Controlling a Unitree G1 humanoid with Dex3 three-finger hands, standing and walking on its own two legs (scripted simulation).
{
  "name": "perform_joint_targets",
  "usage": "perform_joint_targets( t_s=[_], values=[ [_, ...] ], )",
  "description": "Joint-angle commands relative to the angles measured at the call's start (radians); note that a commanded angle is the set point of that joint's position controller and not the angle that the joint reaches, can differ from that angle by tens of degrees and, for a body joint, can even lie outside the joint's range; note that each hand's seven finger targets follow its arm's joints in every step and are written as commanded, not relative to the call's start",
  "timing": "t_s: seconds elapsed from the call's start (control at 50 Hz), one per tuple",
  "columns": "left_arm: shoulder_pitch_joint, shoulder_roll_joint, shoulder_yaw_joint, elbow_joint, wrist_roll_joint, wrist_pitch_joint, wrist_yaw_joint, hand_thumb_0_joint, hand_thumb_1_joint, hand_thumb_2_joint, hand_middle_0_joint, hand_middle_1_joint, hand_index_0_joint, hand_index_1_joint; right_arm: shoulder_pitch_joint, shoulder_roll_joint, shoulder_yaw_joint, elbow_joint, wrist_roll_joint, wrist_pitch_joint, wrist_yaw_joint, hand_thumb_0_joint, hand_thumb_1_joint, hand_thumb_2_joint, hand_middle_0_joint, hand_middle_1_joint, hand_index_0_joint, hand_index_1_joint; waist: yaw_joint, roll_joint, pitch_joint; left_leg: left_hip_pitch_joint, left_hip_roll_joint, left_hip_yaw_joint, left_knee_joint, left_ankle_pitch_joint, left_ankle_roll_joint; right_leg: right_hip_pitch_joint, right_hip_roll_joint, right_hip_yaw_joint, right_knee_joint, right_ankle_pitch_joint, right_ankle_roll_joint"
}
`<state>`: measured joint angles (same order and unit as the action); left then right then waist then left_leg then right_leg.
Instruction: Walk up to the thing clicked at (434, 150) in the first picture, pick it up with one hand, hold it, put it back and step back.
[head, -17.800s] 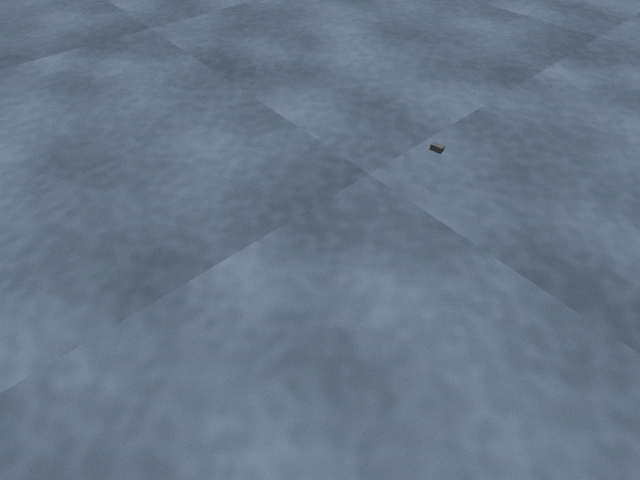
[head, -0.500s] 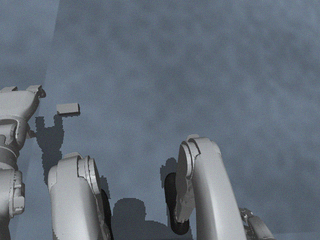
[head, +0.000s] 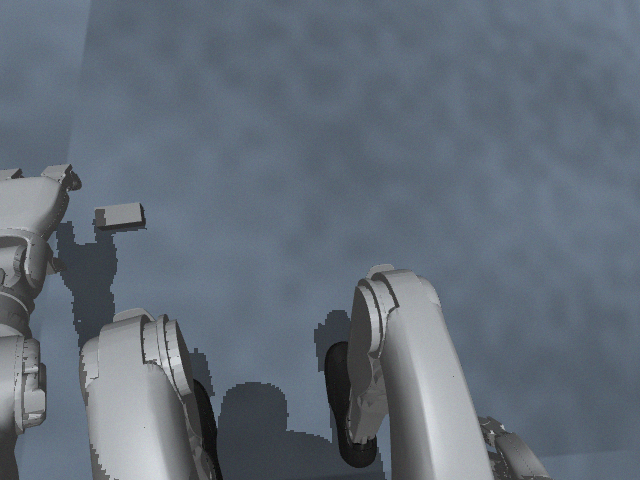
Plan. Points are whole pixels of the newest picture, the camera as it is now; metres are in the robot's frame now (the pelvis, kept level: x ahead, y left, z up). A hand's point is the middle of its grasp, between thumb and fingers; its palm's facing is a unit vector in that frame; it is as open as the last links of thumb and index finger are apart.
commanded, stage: rise first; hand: left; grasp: from above
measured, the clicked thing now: (120, 216) +0.49 +0.23 -0.32
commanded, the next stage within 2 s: approach in 1.66 s
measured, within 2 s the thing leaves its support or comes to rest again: neither
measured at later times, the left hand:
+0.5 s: hand (58, 226) +0.44 +0.28 -0.19, palm faces -0.46 -0.04 -0.89, open 12.4 cm
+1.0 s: hand (57, 223) +0.45 +0.28 -0.19, palm faces -0.46 -0.04 -0.89, open 12.4 cm
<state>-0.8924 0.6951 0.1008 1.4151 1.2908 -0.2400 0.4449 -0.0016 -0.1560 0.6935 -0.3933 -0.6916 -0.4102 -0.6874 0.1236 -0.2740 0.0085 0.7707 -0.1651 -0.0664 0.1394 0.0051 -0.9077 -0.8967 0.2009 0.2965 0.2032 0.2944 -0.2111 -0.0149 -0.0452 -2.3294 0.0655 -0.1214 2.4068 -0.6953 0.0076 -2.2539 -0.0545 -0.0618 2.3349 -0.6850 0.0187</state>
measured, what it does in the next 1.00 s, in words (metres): stands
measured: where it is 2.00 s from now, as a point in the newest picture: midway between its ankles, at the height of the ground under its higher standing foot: (280, 445)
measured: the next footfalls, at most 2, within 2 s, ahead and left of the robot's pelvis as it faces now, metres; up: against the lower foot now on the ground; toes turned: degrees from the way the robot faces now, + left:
none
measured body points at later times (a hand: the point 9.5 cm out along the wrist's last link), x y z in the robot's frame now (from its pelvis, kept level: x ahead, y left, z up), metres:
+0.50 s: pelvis +0.00 +0.00 -0.01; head +0.24 +0.06 +0.37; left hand +0.46 +0.28 -0.14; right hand +0.05 -0.28 -0.11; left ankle +0.07 +0.13 -0.30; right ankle +0.10 -0.13 -0.30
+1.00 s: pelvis +0.00 +0.00 -0.01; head +0.24 +0.06 +0.37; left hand +0.47 +0.28 -0.14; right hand +0.04 -0.28 -0.11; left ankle +0.07 +0.13 -0.30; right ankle +0.10 -0.13 -0.30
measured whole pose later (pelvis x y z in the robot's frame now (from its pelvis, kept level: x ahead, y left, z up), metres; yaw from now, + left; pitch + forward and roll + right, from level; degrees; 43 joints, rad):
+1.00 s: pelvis +0.00 +0.00 -0.01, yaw -1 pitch +34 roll -7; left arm -0.94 0.71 0.09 1.47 1.29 -0.23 0.44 0.00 -0.24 0.78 -0.36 -0.70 -0.36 -0.73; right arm 0.15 -0.28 0.04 0.77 -0.17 -0.09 0.17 0.01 -0.91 -0.90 0.20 0.30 0.20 0.29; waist -0.24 -0.01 -0.03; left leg -2.35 0.06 -0.14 2.43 -0.68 0.00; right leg -2.27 -0.05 -0.07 2.35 -0.67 0.02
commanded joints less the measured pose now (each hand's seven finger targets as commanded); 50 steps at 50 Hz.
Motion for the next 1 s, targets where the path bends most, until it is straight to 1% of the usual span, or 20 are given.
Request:
perform_joint_targets(
  t_s=[0.0,0.12,0.14,0.16,0.24,0.28,0.32,0.36,0.38,0.42,0.48,0.5,0.62,0.66,0.72,0.78,0.86,0.9,0.94,0.98],
  values=[
    [-0.277,0.24,0.03,-0.108,-0.016,-0.003,0.036,0.0,-0.176,0.698,-0.373,-0.714,-0.386,-0.7,0.214,-0.245,-0.076,-0.006,-0.001,-0.005,-0.01,0.0,-0.907,-0.902,0.2,0.3,0.2,0.3,-0.011,0.247,-0.654,0.523,-0.056,0.089,-0.227,0.186,0.026,0.303,0.054,-0.076,-0.233,0.219,-0.047],
    [-0.292,0.242,0.024,-0.098,-0.008,-0.006,0.044,0.0,-0.207,0.726,-0.348,-0.733,-0.359,-0.721,0.214,-0.246,-0.069,-0.006,-0.007,-0.007,-0.006,0.0,-0.906,-0.902,0.2,0.3,0.2,0.3,-0.021,0.255,-0.662,0.506,-0.059,0.085,-0.223,0.177,0.025,0.301,0.058,-0.082,-0.225,0.209,-0.047],
    [-0.295,0.248,0.033,-0.102,-0.006,-0.006,0.046,0.0,-0.287,0.806,-0.353,-0.679,-0.318,-0.715,0.215,-0.251,-0.071,-0.007,-0.006,-0.007,-0.007,0.0,-0.91,-0.904,0.199,0.3,0.199,0.3,-0.019,0.258,-0.665,0.525,-0.056,0.077,-0.226,0.188,0.023,0.287,0.057,-0.088,-0.217,0.214,-0.046],
    [-0.306,0.232,0.015,-0.092,-0.001,-0.004,0.044,0.0,-0.252,0.772,-0.337,-0.73,-0.332,-0.735,0.217,-0.248,-0.069,-0.005,-0.005,-0.008,-0.005,0.0,-0.906,-0.903,0.2,0.3,0.2,0.3,-0.029,0.272,-0.661,0.53,-0.057,0.077,-0.224,0.183,0.022,0.28,0.058,-0.089,-0.214,0.214,-0.049],
    [-0.295,0.22,0.014,-0.101,-0.002,-0.001,0.054,0.0,-0.249,0.766,-0.344,-0.732,-0.339,-0.736,0.217,-0.249,-0.066,-0.005,-0.011,-0.01,-0.002,0.0,-0.907,-0.903,0.199,0.3,0.199,0.3,-0.029,0.281,-0.671,0.528,-0.057,0.083,-0.222,0.2,0.022,0.302,0.06,-0.089,-0.221,0.233,-0.045],
    [-0.309,0.26,0.038,-0.111,-0.002,0.003,0.059,0.0,-0.245,0.766,-0.345,-0.725,-0.34,-0.73,0.218,-0.254,-0.068,-0.009,-0.005,-0.008,-0.003,0.0,-0.907,-0.903,0.199,0.3,0.199,0.3,-0.023,0.289,-0.693,0.53,-0.057,0.082,-0.22,0.2,0.021,0.301,0.058,-0.087,-0.214,0.234,-0.048],
    [-0.298,0.212,0.009,-0.082,-0.003,0.008,0.056,0.0,-0.272,0.788,-0.332,-0.732,-0.323,-0.742,0.216,-0.246,-0.063,-0.007,-0.008,-0.01,-0.002,0.0,-0.908,-0.904,0.199,0.3,0.199,0.3,-0.03,0.284,-0.667,0.527,-0.057,0.08,-0.224,0.195,0.02,0.287,0.059,-0.089,-0.212,0.228,-0.048],
    [-0.333,0.238,0.015,-0.08,0.001,0.01,0.057,0.0,-0.265,0.788,-0.329,-0.742,-0.323,-0.749,0.219,-0.252,-0.058,-0.008,-0.011,-0.01,-0.002,0.0,-0.905,-0.902,0.2,0.3,0.2,0.3,-0.046,0.262,-0.663,0.503,-0.057,0.083,-0.21,0.184,0.025,0.298,0.062,-0.086,-0.227,0.227,-0.046],
    [-0.329,0.254,0.036,-0.093,-0.005,0.011,0.062,0.0,-0.27,0.793,-0.329,-0.734,-0.321,-0.743,0.223,-0.258,-0.058,-0.007,-0.01,-0.01,-0.004,0.0,-0.905,-0.902,0.2,0.3,0.2,0.3,-0.032,0.267,-0.676,0.509,-0.059,0.083,-0.216,0.189,0.024,0.305,0.059,-0.085,-0.224,0.226,-0.046],
    [-0.32,0.224,0.004,-0.049,0.002,0.014,0.057,0.0,-0.278,0.796,-0.331,-0.734,-0.32,-0.745,0.219,-0.25,-0.054,-0.001,-0.015,-0.016,0.001,0.0,-0.908,-0.903,0.2,0.3,0.2,0.3,-0.048,0.274,-0.639,0.507,-0.056,0.083,-0.206,0.183,0.022,0.285,0.06,-0.088,-0.212,0.225,-0.047],
    [-0.352,0.253,0.02,-0.05,-0.001,0.014,0.057,0.0,-0.262,0.785,-0.328,-0.742,-0.323,-0.748,0.23,-0.256,-0.045,-0.007,-0.015,-0.022,0.005,0.0,-0.906,-0.902,0.2,0.3,0.2,0.3,-0.056,0.269,-0.63,0.487,-0.06,0.084,-0.201,0.176,0.025,0.29,0.057,-0.088,-0.21,0.219,-0.045],
    [-0.32,0.237,0.022,-0.063,-0.004,0.014,0.059,0.0,-0.284,0.804,-0.323,-0.746,-0.313,-0.756,0.225,-0.256,-0.051,-0.004,-0.014,-0.023,0.003,0.0,-0.907,-0.903,0.2,0.3,0.2,0.3,-0.035,0.285,-0.651,0.511,-0.058,0.083,-0.216,0.181,0.023,0.296,0.058,-0.089,-0.217,0.221,-0.046],
    [-0.355,0.259,0.021,-0.04,0.002,0.019,0.049,0.0,-0.27,0.797,-0.337,-0.719,-0.323,-0.733,0.229,-0.262,-0.043,-0.009,-0.021,-0.03,0.015,0.0,-0.905,-0.902,0.2,0.3,0.2,0.3,-0.065,0.271,-0.628,0.485,-0.059,0.08,-0.197,0.167,0.025,0.287,0.059,-0.093,-0.209,0.217,-0.046],
    [-0.31,0.285,0.05,-0.091,-0.006,0.019,0.053,0.0,-0.273,0.794,-0.342,-0.717,-0.328,-0.732,0.228,-0.262,-0.048,-0.012,-0.014,-0.026,0.011,0.0,-0.907,-0.903,0.2,0.3,0.2,0.3,-0.025,0.309,-0.692,0.523,-0.059,0.085,-0.205,0.199,0.021,0.323,0.059,-0.089,-0.208,0.241,-0.047],
    [-0.334,0.251,0.027,-0.086,-0.01,0.024,0.047,0.0,-0.271,0.793,-0.335,-0.718,-0.321,-0.731,0.236,-0.259,-0.048,-0.013,-0.017,-0.025,0.017,0.0,-0.904,-0.902,0.2,0.3,0.2,0.3,-0.053,0.283,-0.67,0.499,-0.057,0.085,-0.202,0.197,0.023,0.319,0.06,-0.09,-0.212,0.248,-0.045],
    [-0.329,0.288,0.045,-0.081,-0.008,0.02,0.04,0.0,-0.268,0.788,-0.345,-0.71,-0.331,-0.725,0.243,-0.262,-0.045,-0.01,-0.016,-0.023,0.016,0.0,-0.905,-0.902,0.2,0.3,0.2,0.3,-0.043,0.271,-0.673,0.479,-0.059,0.088,-0.196,0.204,0.027,0.341,0.061,-0.084,-0.22,0.255,-0.043],
    [-0.334,0.231,0.013,-0.093,-0.025,0.015,0.032,0.0,-0.25,0.777,-0.359,-0.696,-0.345,-0.711,0.235,-0.259,-0.048,-0.016,-0.009,-0.022,0.015,0.0,-0.905,-0.902,0.2,0.3,0.2,0.3,-0.047,0.281,-0.667,0.487,-0.059,0.08,-0.215,0.164,0.023,0.311,0.062,-0.092,-0.224,0.211,-0.049],
    [-0.315,0.247,0.011,-0.092,-0.014,0.011,0.027,0.0,-0.256,0.779,-0.353,-0.703,-0.34,-0.717,0.228,-0.259,-0.049,-0.013,-0.008,-0.019,0.011,0.0,-0.905,-0.901,0.2,0.3,0.2,0.3,-0.034,0.298,-0.669,0.488,-0.061,0.085,-0.218,0.164,0.021,0.318,0.063,-0.089,-0.226,0.21,-0.049],
    [-0.355,0.272,0.021,-0.083,-0.004,0.009,0.026,0.0,-0.238,0.766,-0.367,-0.691,-0.354,-0.705,0.237,-0.262,-0.05,-0.009,-0.008,-0.02,0.012,0.0,-0.904,-0.902,0.2,0.3,0.2,0.3,-0.048,0.277,-0.651,0.489,-0.059,0.08,-0.209,0.165,0.022,0.295,0.061,-0.09,-0.218,0.209,-0.049],
    [-0.339,0.228,0.001,-0.064,-0.01,0.006,0.027,0.0,-0.239,0.77,-0.374,-0.68,-0.358,-0.697,0.234,-0.256,-0.044,-0.006,-0.01,-0.021,0.012,0.0,-0.904,-0.902,0.2,0.3,0.2,0.3,-0.054,0.27,-0.643,0.48,-0.061,0.081,-0.208,0.17,0.023,0.304,0.062,-0.089,-0.227,0.218,-0.047]
  ],
)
